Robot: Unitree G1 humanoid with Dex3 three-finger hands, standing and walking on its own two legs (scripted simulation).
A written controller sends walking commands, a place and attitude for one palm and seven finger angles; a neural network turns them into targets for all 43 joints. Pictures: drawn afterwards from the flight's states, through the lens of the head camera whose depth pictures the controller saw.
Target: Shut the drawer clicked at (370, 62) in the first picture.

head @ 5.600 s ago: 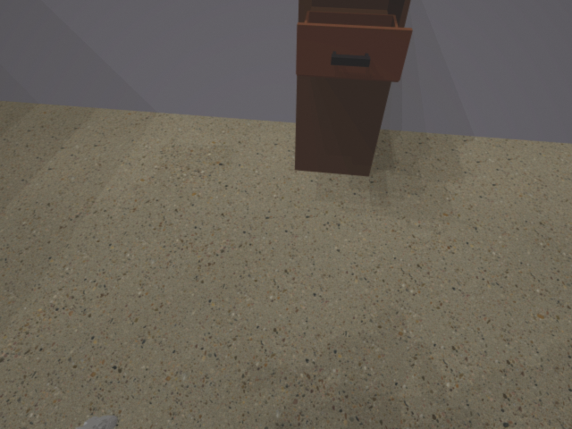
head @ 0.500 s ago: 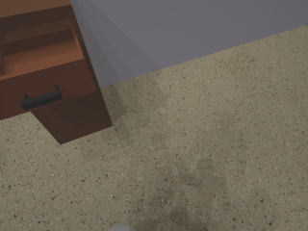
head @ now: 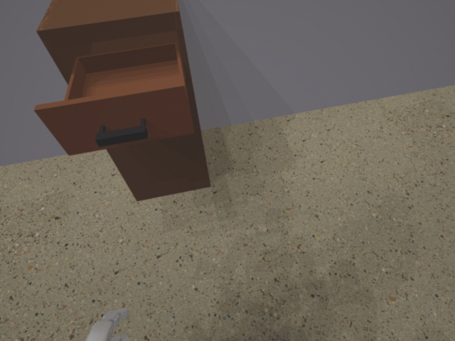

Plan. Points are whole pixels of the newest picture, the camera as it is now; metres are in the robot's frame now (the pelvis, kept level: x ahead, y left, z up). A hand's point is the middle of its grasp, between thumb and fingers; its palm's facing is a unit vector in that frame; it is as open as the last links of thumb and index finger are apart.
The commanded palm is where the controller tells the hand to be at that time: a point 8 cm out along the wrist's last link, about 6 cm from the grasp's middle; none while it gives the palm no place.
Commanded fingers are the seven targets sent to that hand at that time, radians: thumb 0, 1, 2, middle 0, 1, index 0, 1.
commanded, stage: turn to face it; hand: left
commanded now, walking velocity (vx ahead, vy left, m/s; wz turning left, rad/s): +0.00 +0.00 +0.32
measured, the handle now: (122, 130) +0.59 +0.29 +0.00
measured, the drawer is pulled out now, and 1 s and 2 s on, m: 0.29 0.29 0.29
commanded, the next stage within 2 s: take the last steps up to it in 0.16 s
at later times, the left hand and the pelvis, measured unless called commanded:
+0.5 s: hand out of the picture -0.05 +0.24 -0.17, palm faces +0.19 -0.96 -0.19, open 7.3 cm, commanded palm none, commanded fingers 0.00 0.90 0.90 -0.20 -0.30 -0.20 -0.30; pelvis +0.01 +0.04 +0.01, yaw +9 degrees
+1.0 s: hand (149, 293) +0.24 +0.19 -0.16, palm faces +0.12 -0.98 -0.19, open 7.3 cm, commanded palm none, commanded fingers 0.00 0.90 0.90 -0.20 -0.30 -0.20 -0.30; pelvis +0.14 +0.00 -0.01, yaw +9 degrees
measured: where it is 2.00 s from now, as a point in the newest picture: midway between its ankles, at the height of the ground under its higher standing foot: (237, 317)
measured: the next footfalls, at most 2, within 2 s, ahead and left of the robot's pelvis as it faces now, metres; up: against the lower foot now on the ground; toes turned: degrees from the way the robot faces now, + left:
left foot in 0.38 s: +0.01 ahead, +0.13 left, +0.00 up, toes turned +12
right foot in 0.94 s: +0.27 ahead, -0.08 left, +0.00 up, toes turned +1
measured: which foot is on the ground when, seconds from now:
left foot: up 0.00-0.36, down 0.38-0.94, up 0.96-1.00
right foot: down 0.00-0.38, up 0.40-0.92, down 0.94-1.00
